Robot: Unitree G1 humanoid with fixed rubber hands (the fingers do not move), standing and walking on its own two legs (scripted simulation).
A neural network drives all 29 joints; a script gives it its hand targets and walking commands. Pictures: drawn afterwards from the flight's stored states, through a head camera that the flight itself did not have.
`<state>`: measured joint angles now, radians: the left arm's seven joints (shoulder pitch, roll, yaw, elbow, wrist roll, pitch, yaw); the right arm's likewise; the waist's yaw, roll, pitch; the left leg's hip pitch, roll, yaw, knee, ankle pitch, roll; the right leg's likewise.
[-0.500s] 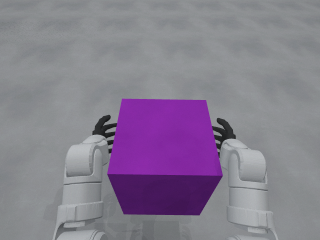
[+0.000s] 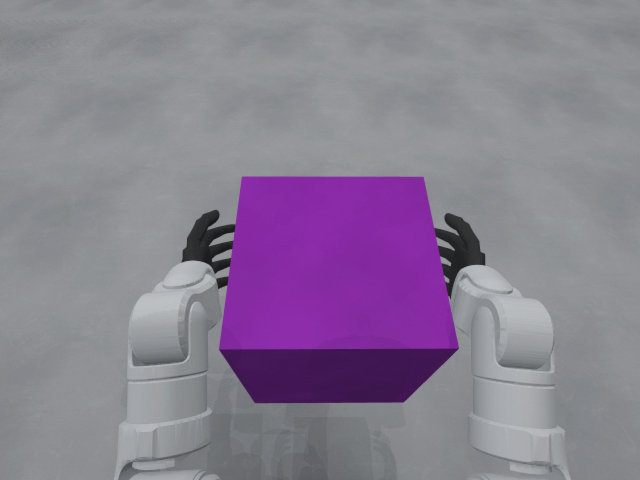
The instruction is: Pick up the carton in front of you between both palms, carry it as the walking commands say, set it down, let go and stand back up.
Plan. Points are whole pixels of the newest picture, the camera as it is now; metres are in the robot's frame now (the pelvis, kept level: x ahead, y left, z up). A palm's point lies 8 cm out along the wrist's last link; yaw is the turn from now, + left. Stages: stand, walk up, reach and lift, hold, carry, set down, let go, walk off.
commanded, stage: carry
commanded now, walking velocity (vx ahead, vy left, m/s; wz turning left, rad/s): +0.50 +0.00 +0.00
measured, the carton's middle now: (331, 301) +0.34 +0.00 +0.04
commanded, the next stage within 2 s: none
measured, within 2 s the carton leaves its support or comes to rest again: neither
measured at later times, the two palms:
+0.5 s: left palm (216, 145) +0.59 +0.19 +0.09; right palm (405, 152) +0.58 -0.11 +0.10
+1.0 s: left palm (261, 60) +0.86 +0.14 +0.11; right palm (409, 65) +0.86 -0.16 +0.10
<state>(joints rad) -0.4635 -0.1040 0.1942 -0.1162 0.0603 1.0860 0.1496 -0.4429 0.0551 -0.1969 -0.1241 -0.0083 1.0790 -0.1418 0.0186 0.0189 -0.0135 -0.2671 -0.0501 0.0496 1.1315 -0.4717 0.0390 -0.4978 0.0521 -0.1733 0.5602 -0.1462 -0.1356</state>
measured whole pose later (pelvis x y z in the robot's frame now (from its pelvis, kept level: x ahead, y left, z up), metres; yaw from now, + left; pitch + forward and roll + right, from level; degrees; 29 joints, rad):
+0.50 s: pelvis +0.31 +0.05 +0.01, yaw -3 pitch +4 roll +1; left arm -0.17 -0.13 0.16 -0.31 0.07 1.17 0.12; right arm -0.20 0.14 -0.11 -0.27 -0.06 1.15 -0.13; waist -0.02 -0.03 -0.09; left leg -0.41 0.02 0.22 0.48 -0.15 0.08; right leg -0.28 -0.03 -0.05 1.00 -0.45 -0.01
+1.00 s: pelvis +0.62 -0.01 +0.01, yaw +0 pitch +4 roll +0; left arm -0.07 -0.13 0.06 -0.40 0.07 1.23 0.12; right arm -0.07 0.13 -0.09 -0.44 -0.07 1.26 -0.13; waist 0.01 0.03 -0.13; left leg -0.33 0.07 0.06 1.12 -0.42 0.00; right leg -0.40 -0.05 -0.23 0.51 -0.17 -0.07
